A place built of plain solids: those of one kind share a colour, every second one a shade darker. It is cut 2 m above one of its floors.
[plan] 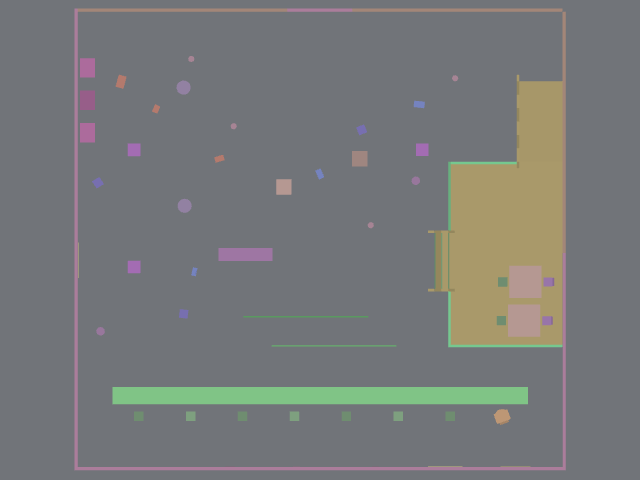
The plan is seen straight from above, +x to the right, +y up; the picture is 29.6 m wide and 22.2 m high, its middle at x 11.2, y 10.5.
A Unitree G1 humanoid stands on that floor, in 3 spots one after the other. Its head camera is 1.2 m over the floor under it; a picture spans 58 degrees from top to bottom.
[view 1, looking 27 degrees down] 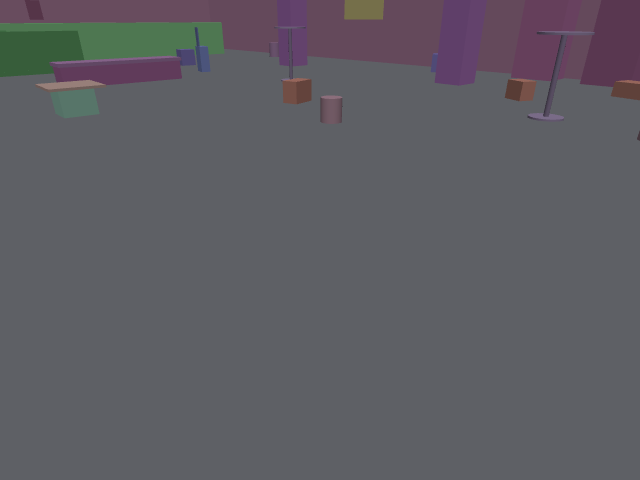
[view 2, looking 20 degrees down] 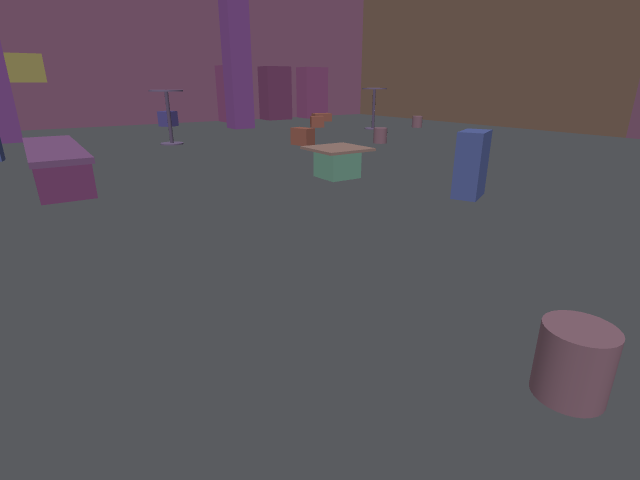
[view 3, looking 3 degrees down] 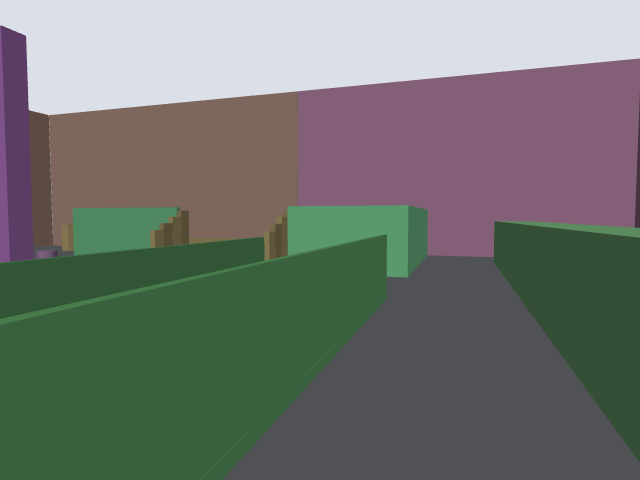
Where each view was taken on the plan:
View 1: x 11.19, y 19.96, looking -132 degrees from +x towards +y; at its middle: ground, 2.64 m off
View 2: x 14.19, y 9.53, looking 146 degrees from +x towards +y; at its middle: ground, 3.51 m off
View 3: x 8.42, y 4.55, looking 18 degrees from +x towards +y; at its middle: con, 9.17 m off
